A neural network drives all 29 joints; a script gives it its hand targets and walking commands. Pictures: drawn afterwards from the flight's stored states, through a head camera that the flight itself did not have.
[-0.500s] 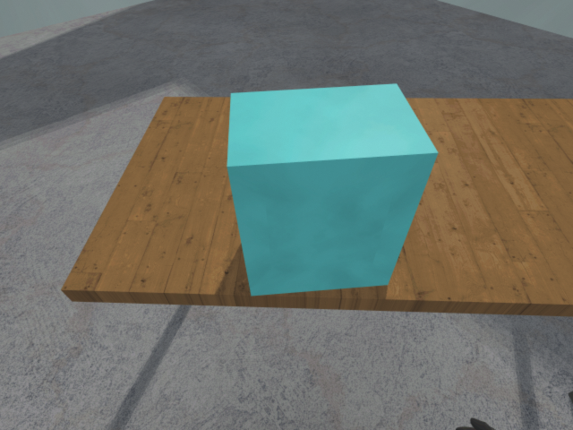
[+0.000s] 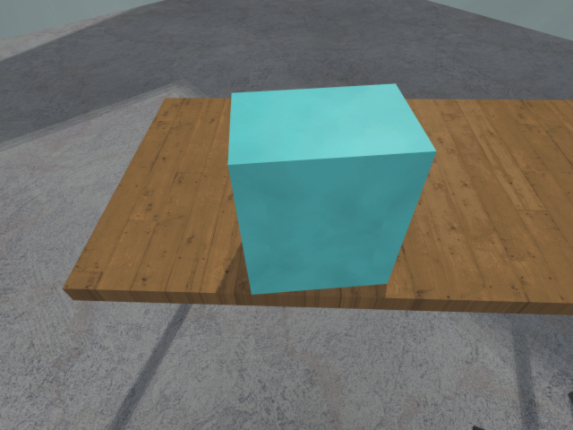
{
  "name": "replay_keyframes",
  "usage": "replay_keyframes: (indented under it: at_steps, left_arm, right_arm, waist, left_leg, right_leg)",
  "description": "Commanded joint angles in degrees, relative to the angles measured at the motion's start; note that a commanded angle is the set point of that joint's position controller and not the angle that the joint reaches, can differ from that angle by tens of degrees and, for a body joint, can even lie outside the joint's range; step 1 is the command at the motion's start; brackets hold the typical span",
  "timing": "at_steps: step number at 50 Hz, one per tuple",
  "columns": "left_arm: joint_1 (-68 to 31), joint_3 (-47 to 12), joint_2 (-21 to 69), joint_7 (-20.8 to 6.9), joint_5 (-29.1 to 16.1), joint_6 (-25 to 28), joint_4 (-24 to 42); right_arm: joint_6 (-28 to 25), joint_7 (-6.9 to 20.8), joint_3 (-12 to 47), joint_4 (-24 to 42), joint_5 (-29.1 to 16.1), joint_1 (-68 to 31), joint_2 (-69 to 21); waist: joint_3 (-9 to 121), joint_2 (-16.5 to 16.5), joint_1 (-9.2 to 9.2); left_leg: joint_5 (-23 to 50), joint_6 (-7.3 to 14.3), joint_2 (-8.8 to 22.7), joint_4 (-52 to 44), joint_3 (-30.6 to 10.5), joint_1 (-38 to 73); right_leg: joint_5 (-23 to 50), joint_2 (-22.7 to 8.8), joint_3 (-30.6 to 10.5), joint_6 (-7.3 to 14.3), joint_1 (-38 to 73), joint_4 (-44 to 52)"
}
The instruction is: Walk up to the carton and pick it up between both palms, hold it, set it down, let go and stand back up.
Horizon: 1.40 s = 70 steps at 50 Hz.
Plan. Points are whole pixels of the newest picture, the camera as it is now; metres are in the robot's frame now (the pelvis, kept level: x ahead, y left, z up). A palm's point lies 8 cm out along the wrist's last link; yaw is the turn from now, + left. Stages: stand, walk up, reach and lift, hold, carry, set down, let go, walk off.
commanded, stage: stand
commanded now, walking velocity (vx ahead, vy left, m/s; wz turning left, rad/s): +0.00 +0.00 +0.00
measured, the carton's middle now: (317, 198) +0.44 -0.02 +0.08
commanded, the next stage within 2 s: none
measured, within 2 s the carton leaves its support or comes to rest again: neither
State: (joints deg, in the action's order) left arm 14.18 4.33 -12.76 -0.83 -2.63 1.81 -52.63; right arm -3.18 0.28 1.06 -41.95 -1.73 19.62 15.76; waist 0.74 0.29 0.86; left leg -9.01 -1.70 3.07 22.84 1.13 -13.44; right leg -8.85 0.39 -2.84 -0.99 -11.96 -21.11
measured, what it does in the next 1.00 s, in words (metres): stands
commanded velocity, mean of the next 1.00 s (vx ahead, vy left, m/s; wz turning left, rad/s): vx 0.00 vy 0.00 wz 0.00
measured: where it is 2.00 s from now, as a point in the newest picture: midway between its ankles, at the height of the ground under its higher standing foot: outside the picture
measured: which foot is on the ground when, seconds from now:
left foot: down 0.00-1.00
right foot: down 0.00-1.00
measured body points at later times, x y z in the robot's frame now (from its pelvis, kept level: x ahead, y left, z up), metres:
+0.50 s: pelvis +0.00 +0.00 +0.00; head -0.01 +0.01 +0.45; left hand +0.06 +0.26 -0.14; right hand +0.09 -0.26 -0.11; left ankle +0.03 +0.14 -0.74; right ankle +0.03 -0.13 -0.74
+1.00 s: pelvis +0.00 +0.00 +0.00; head -0.01 +0.01 +0.45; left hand +0.06 +0.26 -0.14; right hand +0.09 -0.26 -0.11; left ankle +0.03 +0.14 -0.74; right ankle +0.03 -0.13 -0.74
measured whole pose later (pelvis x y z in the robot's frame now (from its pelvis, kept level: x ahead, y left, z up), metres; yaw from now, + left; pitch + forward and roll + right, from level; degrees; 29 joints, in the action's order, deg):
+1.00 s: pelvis +0.00 +0.00 +0.00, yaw +0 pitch -1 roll -1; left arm 14.2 3.8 -13.9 -0.8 -2.6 2.0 -55.7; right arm -2.9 0.2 1.1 -42.0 -1.7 19.6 15.8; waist 0.7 0.3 0.9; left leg -8.8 -1.7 3.1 22.8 1.1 -13.4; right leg -8.7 0.4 -2.8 -1.0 -12.0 -21.1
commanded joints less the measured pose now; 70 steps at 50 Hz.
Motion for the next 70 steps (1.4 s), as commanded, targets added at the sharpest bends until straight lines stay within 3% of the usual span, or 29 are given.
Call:
replay_keyframes:
  at_steps: [1, 4, 9, 10, 11, 12, 14, 15, 21, 23, 28, 30, 33, 34, 37, 40, 41, 45, 46, 47, 48, 49, 51, 55, 56, 58, 59, 60, 70]
  left_arm:
    - [0.4, 1.4, -16.3, -0.1, 4.3, 2.3, 2.7]
    - [0.5, 1.4, -16.5, -0.1, 4.3, 2.1, 2.3]
    - [0.5, 1.3, -16.2, -0.1, 3.9, 2.1, 1.9]
    - [0.0, 1.0, -15.8, -0.1, 4.3, 2.2, 1.7]
    - [-0.3, 1.3, -17.1, 0.0, 4.1, 2.4, 2.3]
    - [-0.3, 1.4, -16.9, 0.0, 3.9, 2.4, 2.1]
    - [-1.0, 1.1, -16.3, -0.2, 4.2, 2.0, 2.1]
    - [-0.3, 1.2, -15.8, -0.3, 4.2, 2.1, 1.3]
    - [-1.3, 1.4, -17.5, -0.3, 4.0, 2.2, 1.9]
    - [-0.8, 1.3, -17.4, -0.1, 3.7, 2.3, 1.3]
    - [0.4, 1.1, -16.9, 0.0, 3.9, 2.0, 0.5]
    - [-0.5, 0.7, -16.5, -0.1, 3.9, 1.8, 0.5]
    - [-1.2, 1.2, -16.9, 0.0, 4.1, 1.7, 0.9]
    - [0.3, 1.0, -16.7, -0.1, 3.9, 1.9, 0.4]
    - [-1.3, 0.7, -16.6, -0.2, 3.9, 2.2, 0.3]
    - [0.0, 0.7, -16.7, -0.2, 3.6, 1.9, 0.2]
    - [0.2, 1.0, -17.5, -0.2, 3.5, 2.0, 0.3]
    - [-0.1, 1.0, -16.6, 0.0, 3.9, 1.7, -0.6]
    - [-0.9, 1.0, -17.5, -0.1, 4.0, 2.0, 0.1]
    - [-0.4, 1.0, -17.0, -0.2, 4.0, 1.7, -0.1]
    - [-0.4, 1.0, -17.2, -0.2, 3.9, 1.9, -0.1]
    - [-1.0, 1.1, -17.2, -0.1, 4.0, 2.0, -0.5]
    - [-1.2, 1.0, -17.9, 0.0, 4.0, 2.0, -0.6]
    - [-0.7, 0.6, -16.3, -0.2, 3.6, 2.0, -0.5]
    - [-0.9, 0.7, -17.3, -0.2, 3.8, 2.0, -0.6]
    - [-0.8, 0.5, -16.8, -0.1, 3.8, 1.9, -0.7]
    - [-0.6, 0.6, -16.3, -0.4, 3.7, 1.9, -1.0]
    - [-0.4, 0.4, -16.6, -0.1, 3.5, 1.8, -0.7]
    - [0.0, 0.6, -16.9, -0.3, 3.5, 1.7, -1.2]
  right_arm:
    - [-1.3, -1.0, -5.2, -0.5, 3.0, 2.2, 14.1]
    - [-1.4, -1.2, -4.9, -0.4, 2.7, 2.1, 13.8]
    - [-1.6, -1.2, -5.1, -0.2, 2.7, 1.1, 14.6]
    - [-1.5, -1.0, -5.0, -0.3, 3.0, 2.0, 13.8]
    - [-1.3, -1.0, -5.0, -0.2, 2.8, 0.9, 14.3]
    - [-1.4, -1.0, -5.0, -0.1, 3.0, 0.2, 14.8]
    - [-1.4, -1.0, -5.2, -0.6, 2.7, 1.6, 14.2]
    - [-1.5, -1.2, -5.2, -1.1, 2.8, 2.1, 14.6]
    - [-1.1, -1.2, -4.8, -0.8, 2.7, 1.7, 14.4]
    - [-1.1, -0.9, -5.0, -1.1, 2.5, 1.8, 14.1]
    - [-1.1, -1.0, -4.9, -1.1, 3.1, 1.0, 14.4]
    - [-1.1, -1.2, -4.9, -0.8, 2.9, 1.4, 14.2]
    - [-1.1, -1.2, -4.5, -0.8, 2.9, 0.5, 13.8]
    - [-1.0, -1.1, -4.4, -0.7, 2.8, 1.2, 13.6]
    - [-1.0, -1.2, -4.6, -1.2, 2.7, 1.8, 14.0]
    - [-1.1, -1.3, -4.4, -1.1, 2.8, 1.3, 14.3]
    - [-1.0, -1.2, -4.7, -1.1, 2.5, 1.6, 14.7]
    - [-1.2, -1.3, -4.7, -1.0, 3.4, 0.0, 14.1]
    - [-1.1, -1.2, -4.6, -1.0, 2.9, 0.8, 14.0]
    - [-1.1, -1.2, -4.7, -1.0, 2.8, 0.9, 14.2]
    - [-1.1, -1.1, -4.7, -1.3, 2.9, 1.1, 14.3]
    - [-1.2, -1.0, -4.5, -1.4, 2.9, 1.7, 13.6]
    - [-1.1, -1.1, -4.8, -1.1, 2.8, 0.9, 14.5]
    - [-1.0, -1.1, -4.6, -1.5, 2.8, 1.5, 14.6]
    - [-0.8, -1.1, -4.8, -1.5, 2.7, 0.7, 14.2]
    - [-0.9, -1.1, -4.8, -0.9, 2.9, -0.4, 14.5]
    - [-0.9, -1.2, -4.6, -1.6, 3.0, 2.2, 14.7]
    - [-1.0, -1.2, -4.8, -1.5, 3.0, 0.9, 15.1]
    - [-0.8, -1.3, -4.6, -1.2, 2.7, 0.8, 15.1]
  waist:
    - [2.8, -1.8, -0.9]
    - [1.4, -0.6, -0.83]
    - [2.5, -1.6, -0.57]
    - [1.7, -2.0, -1.44]
    - [2.0, -0.6, -0.48]
    - [2.2, -2.2, -0.57]
    - [1.9, -1.2, -1.17]
    - [1.3, -2.7, -0.97]
    - [1.5, -2.7, -1.09]
    - [2.5, -0.9, -1.32]
    - [2.0, -3.3, -0.53]
    - [1.1, -1.3, -1.27]
    - [1.2, -2.9, -0.35]
    - [1.6, -3.8, -1.1]
    - [1.9, 0.2, -1.07]
    - [3.4, -4.2, -0.75]
    - [2.5, -2.4, -0.6]
    - [2.2, -3.9, -0.39]
    - [3.0, -0.9, -0.34]
    - [2.1, -3.3, -0.76]
    - [2.8, -1.6, -0.6]
    - [2.1, -3.3, -0.87]
    - [2.3, -2.2, -1.06]
    - [2.6, -3.5, -0.61]
    - [1.2, -1.9, -0.94]
    - [2.5, -3.7, -0.92]
    - [3.7, -1.1, -0.99]
    - [1.0, -3.2, -0.87]
    - [2.1, -3.6, -0.62]
  left_leg:
    - [0.1, 3.0, 4.9, -2.3, -5.2, 3.8]
    - [0.1, 3.6, 5.4, -1.8, -5.5, 3.6]
    - [0.5, 3.6, 5.7, -1.7, -5.8, 4.1]
    - [0.1, 3.0, 4.9, -1.9, -5.3, 3.8]
    - [-0.2, 3.3, 5.4, -2.7, -5.9, 3.2]
    - [-0.7, 3.6, 5.7, -1.8, -5.4, 3.8]
    - [-1.2, 2.8, 5.0, -2.2, -4.8, 4.7]
    - [-1.3, 3.1, 5.2, -1.9, -4.9, 3.8]
    - [-1.5, 3.0, 5.4, -2.5, -5.5, 3.1]
    - [-0.3, 3.1, 5.4, -2.7, -5.8, 4.2]
    - [-1.6, 3.0, 5.2, -3.1, -5.5, 3.4]
    - [-1.7, 3.2, 5.5, -2.3, -5.5, 3.7]
    - [-2.2, 2.9, 4.9, -2.8, -5.4, 2.6]
    - [-1.1, 2.7, 5.3, -2.5, -5.6, 3.7]
    - [-0.7, 3.0, 5.5, -2.4, -6.0, 4.3]
    - [-0.3, 3.0, 5.6, -1.9, -5.3, 4.5]
    - [-1.1, 3.3, 5.4, -1.9, -5.8, 3.8]
    - [-0.8, 3.2, 5.8, -2.4, -5.0, 3.8]
    - [-1.7, 3.1, 5.5, -2.6, -5.8, 3.3]
    - [-2.2, 2.9, 5.5, -2.4, -5.4, 4.5]
    - [-1.3, 3.2, 5.6, -2.7, -5.7, 4.1]
    - [-1.2, 2.8, 5.3, -2.7, -5.4, 4.1]
    - [-1.0, 2.9, 5.6, -3.1, -6.1, 4.0]
    - [-1.8, 2.7, 5.5, -2.7, -5.6, 3.7]
    - [-2.7, 2.6, 5.4, -2.4, -5.7, 3.9]
    - [-2.0, 2.7, 5.8, -2.4, -6.0, 4.9]
    - [-1.1, 2.6, 5.4, -2.4, -5.4, 5.0]
    - [-2.7, 2.9, 6.0, -2.5, -5.9, 4.5]
    - [-2.0, 2.6, 5.9, -2.2, -5.6, 4.8]
  right_leg:
    - [1.3, -6.8, -3.3, 2.7, 3.7, 0.9]
    - [2.5, -7.0, -3.3, 2.4, 3.2, 1.3]
    - [1.4, -7.0, -3.3, 2.4, 3.8, 1.4]
    - [1.4, -7.1, -3.7, 2.4, 2.8, 1.1]
    - [0.7, -7.2, -3.1, 2.4, 3.2, 1.3]
    - [0.8, -7.3, -4.0, 2.2, 3.1, 1.6]
    - [-0.8, -7.0, -4.0, 2.5, 2.1, 2.5]
    - [-0.4, -7.2, -4.0, 2.3, 2.4, 2.4]
    - [1.2, -7.3, -3.8, 2.3, 3.3, 1.5]
    - [1.1, -7.1, -3.6, 2.4, 2.9, 1.6]
    - [-0.1, -7.0, -3.4, 2.3, 3.2, 1.6]
    - [-0.1, -7.5, -4.0, 2.3, 2.1, 2.0]
    - [-1.2, -7.2, -4.4, 2.4, 2.9, 2.2]
    - [-0.2, -7.5, -4.2, 2.7, 2.3, 2.1]
    - [0.1, -7.4, -4.4, 2.3, 2.3, 2.1]
    - [1.8, -7.6, -4.6, 2.4, 4.0, 1.5]
    - [1.7, -7.6, -4.6, 2.5, 3.5, 1.9]
    - [0.6, -7.7, -4.4, 2.3, 3.1, 1.7]
    - [0.3, -7.2, -3.8, 2.2, 4.2, 1.5]
    - [0.1, -7.7, -4.6, 2.7, 2.0, 1.8]
    - [0.0, -7.5, -4.2, 2.6, 3.3, 2.0]
    - [0.8, -7.7, -4.3, 2.5, 2.4, 2.0]
    - [1.3, -7.3, -3.8, 2.4, 3.7, 1.8]
    - [-0.4, -7.7, -4.3, 2.5, 3.0, 2.1]
    - [-0.6, -7.7, -4.2, 2.7, 1.5, 2.7]
    - [0.2, -7.6, -4.5, 2.6, 2.3, 2.4]
    - [-0.2, -7.5, -4.2, 2.7, 3.1, 2.0]
    - [0.4, -7.8, -4.8, 2.7, 1.2, 2.6]
    - [0.4, -7.7, -4.7, 2.4, 2.3, 2.6]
